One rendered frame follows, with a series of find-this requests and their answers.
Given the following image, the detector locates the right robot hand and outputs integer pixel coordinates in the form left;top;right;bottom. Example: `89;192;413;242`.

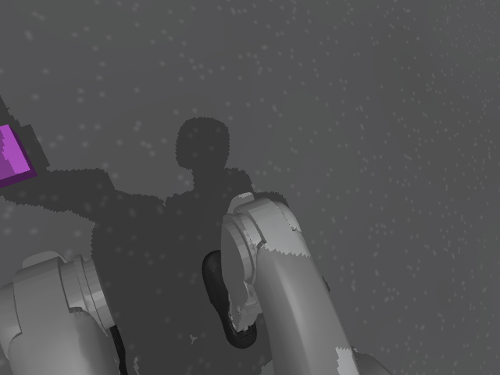
351;346;393;375

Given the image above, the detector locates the right robot foot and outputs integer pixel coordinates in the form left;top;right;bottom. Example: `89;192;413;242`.
202;250;257;349

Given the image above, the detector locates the carton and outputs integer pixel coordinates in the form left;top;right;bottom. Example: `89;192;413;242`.
0;124;37;188

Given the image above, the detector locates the left robot foot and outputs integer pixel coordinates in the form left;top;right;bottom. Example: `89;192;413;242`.
109;325;128;375

